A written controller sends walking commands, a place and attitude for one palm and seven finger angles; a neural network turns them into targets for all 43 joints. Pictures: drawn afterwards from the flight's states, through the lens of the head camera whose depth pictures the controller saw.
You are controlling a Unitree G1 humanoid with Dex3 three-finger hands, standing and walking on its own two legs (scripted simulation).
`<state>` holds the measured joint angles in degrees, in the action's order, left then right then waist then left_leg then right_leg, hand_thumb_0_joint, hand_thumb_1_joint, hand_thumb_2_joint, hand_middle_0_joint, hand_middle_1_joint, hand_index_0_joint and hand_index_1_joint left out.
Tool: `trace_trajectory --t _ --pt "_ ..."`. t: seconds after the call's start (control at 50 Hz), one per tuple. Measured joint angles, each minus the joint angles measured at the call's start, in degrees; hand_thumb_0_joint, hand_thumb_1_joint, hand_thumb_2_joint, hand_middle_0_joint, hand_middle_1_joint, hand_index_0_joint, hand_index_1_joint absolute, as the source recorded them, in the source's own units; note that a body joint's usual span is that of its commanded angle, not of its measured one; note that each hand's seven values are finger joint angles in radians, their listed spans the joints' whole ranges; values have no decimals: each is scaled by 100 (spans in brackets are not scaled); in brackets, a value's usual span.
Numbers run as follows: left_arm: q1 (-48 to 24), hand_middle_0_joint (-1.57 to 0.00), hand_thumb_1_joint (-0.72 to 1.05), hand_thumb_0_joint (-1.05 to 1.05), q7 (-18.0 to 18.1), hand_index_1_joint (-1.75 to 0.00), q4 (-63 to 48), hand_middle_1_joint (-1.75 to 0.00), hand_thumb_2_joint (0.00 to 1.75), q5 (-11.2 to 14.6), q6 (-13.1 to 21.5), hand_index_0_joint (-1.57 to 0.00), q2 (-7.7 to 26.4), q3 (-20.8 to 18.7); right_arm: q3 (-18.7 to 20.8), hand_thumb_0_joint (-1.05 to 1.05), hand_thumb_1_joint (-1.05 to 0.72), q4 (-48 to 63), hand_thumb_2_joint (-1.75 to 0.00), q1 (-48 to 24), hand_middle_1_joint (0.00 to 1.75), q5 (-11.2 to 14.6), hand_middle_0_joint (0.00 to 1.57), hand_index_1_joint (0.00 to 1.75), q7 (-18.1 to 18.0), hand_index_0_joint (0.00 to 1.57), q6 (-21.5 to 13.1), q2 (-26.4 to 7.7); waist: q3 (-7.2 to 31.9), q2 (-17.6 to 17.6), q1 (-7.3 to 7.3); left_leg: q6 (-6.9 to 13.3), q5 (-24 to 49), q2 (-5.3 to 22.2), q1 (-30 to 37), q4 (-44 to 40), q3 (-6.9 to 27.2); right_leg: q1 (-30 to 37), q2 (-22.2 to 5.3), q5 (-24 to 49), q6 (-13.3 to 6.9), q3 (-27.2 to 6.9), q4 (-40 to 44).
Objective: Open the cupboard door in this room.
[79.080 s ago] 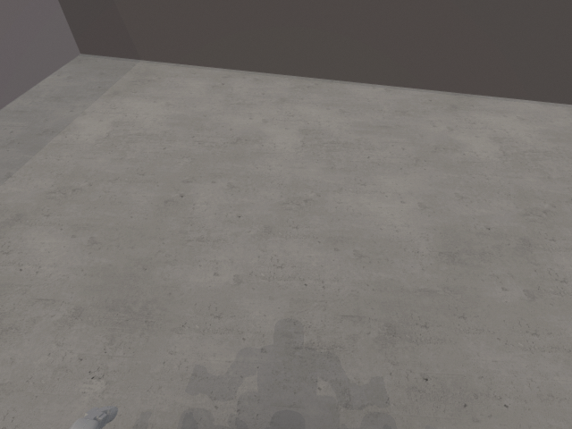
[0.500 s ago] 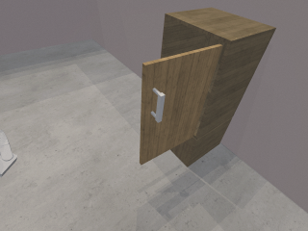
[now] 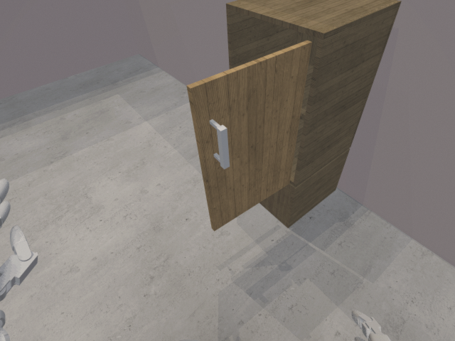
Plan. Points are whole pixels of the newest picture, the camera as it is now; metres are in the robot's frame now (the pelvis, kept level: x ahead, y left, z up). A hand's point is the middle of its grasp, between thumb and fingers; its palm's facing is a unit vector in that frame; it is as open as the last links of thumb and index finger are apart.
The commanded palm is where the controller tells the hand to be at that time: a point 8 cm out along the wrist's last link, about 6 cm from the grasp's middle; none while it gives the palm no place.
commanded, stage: stop stepping back and stand still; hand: left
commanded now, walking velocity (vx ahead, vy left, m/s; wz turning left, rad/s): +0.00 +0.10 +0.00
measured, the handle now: (219, 144) +0.59 +0.08 +0.00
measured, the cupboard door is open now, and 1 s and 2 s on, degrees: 87 87 87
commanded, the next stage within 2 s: let the arm hang, fingers relaxed in 0.06 s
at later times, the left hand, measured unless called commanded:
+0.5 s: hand out of the picture +0.03 +0.20 -0.17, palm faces +0.08 -0.98 -0.18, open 7.1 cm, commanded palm none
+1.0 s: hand out of the picture -0.02 +0.22 -0.17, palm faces +0.06 -0.98 -0.21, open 7.4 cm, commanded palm none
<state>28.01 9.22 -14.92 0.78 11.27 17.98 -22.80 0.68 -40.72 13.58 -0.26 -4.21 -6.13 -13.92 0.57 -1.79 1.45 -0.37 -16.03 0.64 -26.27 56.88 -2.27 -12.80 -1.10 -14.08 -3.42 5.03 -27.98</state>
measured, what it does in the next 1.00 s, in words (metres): steps on the spot: left foot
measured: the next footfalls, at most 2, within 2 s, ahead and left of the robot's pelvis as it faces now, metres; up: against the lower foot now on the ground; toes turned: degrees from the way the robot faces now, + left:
left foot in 0.16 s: +0.05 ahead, +0.13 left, +0.00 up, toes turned +3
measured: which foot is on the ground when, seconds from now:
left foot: up 0.00-0.14, down 0.16-1.00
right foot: down 0.00-1.00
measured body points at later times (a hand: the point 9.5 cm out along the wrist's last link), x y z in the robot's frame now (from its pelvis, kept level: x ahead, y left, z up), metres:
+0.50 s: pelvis -0.01 +0.03 -0.01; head +0.01 +0.04 +0.44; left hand +0.03 +0.25 -0.16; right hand +0.08 -0.19 -0.15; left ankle +0.01 +0.13 -0.74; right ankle +0.01 -0.08 -0.74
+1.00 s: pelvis -0.01 +0.05 +0.00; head +0.00 +0.04 +0.45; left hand -0.03 +0.27 -0.16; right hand -0.02 -0.16 -0.17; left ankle +0.01 +0.13 -0.74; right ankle +0.01 -0.08 -0.74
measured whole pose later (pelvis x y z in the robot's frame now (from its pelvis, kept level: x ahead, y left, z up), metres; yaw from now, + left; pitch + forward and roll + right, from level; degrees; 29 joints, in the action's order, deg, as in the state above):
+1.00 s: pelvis -0.01 +0.05 +0.00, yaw +2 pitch -1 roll +0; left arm 15.9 1.5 65.5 -1.0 -0.4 8.8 -0.3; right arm -0.7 -65.5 16.5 -1.5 -1.3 0.6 -7.6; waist -1.7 -0.9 0.2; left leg 3.3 -10.1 -2.8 -11.1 22.4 -2.7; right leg -11.4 -2.5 -11.2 0.3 4.3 -24.0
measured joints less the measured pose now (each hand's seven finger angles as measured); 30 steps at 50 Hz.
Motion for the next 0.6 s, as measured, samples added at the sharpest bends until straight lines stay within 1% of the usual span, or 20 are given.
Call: trace_trajectory --t 0.04,0.08,0.12,0.16,0.18,0.2,0.22,0.24,0.28,0.3,0.34,0.4,0.46,0.48,0.5,0.52,0.6 --pt "-101 -21 89 2 11 -30 -95 -30 90 -34 -47 -21 -98 203 37 1 -90 49 -90 -34 30 -7 20 30 -53 20 -72 -53 -87 91 -31 53 -7 21 258 -644 -58 81 -20 54 3 55 132" --pt "-111 -21 89 2 15 -30 -435 -30 90 -63 -31 -21 -88 345 76 1 -91 134 -90 -88 30 -27 20 30 -86 20 -126 -84 -182 192 -52 114 -71 29 569 -1369 -100 107 -4 76 -1 98 193" --pt "-13 -21 89 2 19 -30 -925 -30 90 -68 28 -21 26 356 111 1 -91 281 -90 -143 30 -47 20 30 -75 20 -151 -98 -257 278 -80 142 6 11 894 -2064 -106 78 42 65 -2 114 178" --pt "170 -21 89 2 37 -30 -1399 -30 90 -41 139 -21 232 210 141 1 -91 479 -90 -192 30 -53 20 30 -56 20 -147 -130 -297 249 -134 156 352 23 1253 -2748 -36 8 153 -2 17 135 60" --pt "71 -21 89 2 -36 -30 -1251 -30 90 -139 269 -21 376 250 210 1 -91 412 -90 -223 30 -69 20 29 56 20 -253 -181 -226 191 -183 153 279 27 1181 -2793 41 -140 154 -69 60 203 -101" --pt "-212 -21 89 2 -190 -30 -790 -30 90 -207 216 -21 487 455 254 1 -91 283 -90 -280 30 -62 20 29 175 20 -226 -265 -170 149 -175 148 172 -31 1042 -2662 93 -275 86 -143 106 238 -282" --pt "-503 -21 89 1 -344 -30 -201 -30 90 -238 -19 -21 507 722 248 1 -91 175 -90 -356 30 -50 20 29 263 20 -88 -371 -125 84 -136 157 91 -93 948 -2541 101 -371 28 -206 151 194 -424" --pt "-744 -20 90 1 -475 -30 464 -30 90 -271 -299 -20 444 975 235 1 -91 64 -90 -444 30 -67 20 29 326 20 38 -453 -62 13 -115 181 36 -155 861 -2445 82 -466 -24 -208 195 108 -547" --pt "-1125 -20 90 1 -661 -30 1889 -30 90 -290 -822 -20 200 1395 179 1 -91 -107 -90 -605 30 -94 20 29 394 20 233 -512 11 -105 -123 248 -12 -264 754 -2328 21 -612 -122 -383 258 -3 -759" --pt "-1263 -20 90 1 -726 -30 2578 -30 90 -292 -1030 -20 62 1568 133 1 -91 -183 -90 -669 30 -108 20 29 413 20 294 -493 -2 -147 -140 275 -17 -290 742 -2302 -6 -652 -149 -426 269 -34 -835" --pt "-1407 -20 91 1 -826 -30 3774 -30 90 -302 -1299 -20 -205 1870 31 1 -91 -336 -90 -719 30 -131 20 29 435 20 381 -370 -73 -171 -179 287 -7 -293 772 -2298 -22 -629 -151 -383 241 -51 -840" --pt "-1329 -20 91 1 -904 -30 5050 -30 90 -289 -1437 -20 -551 2196 -113 1 -91 -598 -90 -613 30 -143 20 29 453 20 531 -34 -187 37 -205 245 63 -294 891 -2423 -23 -526 -148 -336 242 -54 -748" --pt "-1167 -20 92 1 -904 -30 5966 -30 90 -236 -1484 -20 -830 2360 -238 1 -91 -945 -90 -405 30 -158 20 29 470 20 682 280 -320 308 -175 222 162 -286 1037 -2590 26 -361 -132 -254 230 -5 -572" --pt "-1149 -20 95 1 -800 -30 6176 -30 90 -197 -1458 -20 -849 2239 -262 0 -91 -1077 -90 -321 30 -160 20 29 465 20 715 369 -357 361 -139 217 198 -264 1063 -2641 64 -296 -105 -195 231 35 -461" --pt "-1136 -21 98 0 -773 -30 6367 -30 90 -192 -1434 -20 -806 2201 -282 0 -91 -1215 -90 -246 30 -158 20 29 461 20 746 441 -393 396 -93 212 239 -244 1094 -2702 96 -231 -79 -126 228 68 -339" --pt "-1106 -21 99 0 -780 -30 6544 -30 90 -193 -1410 -20 -763 2196 -220 0 -92 -1330 -90 -195 30 -137 20 30 403 20 763 469 -417 407 -58 209 281 -227 1120 -2765 112 -178 -57 -56 223 86 -221" --pt "-941 -21 98 0 -816 -30 7152 -30 90 -197 -1356 -20 -699 2199 -104 -1 -95 -1689 -89 -52 30 -148 20 30 342 20 834 331 -454 292 -18 236 407 -196 1188 -2947 140 -11 -6 182 241 116 168"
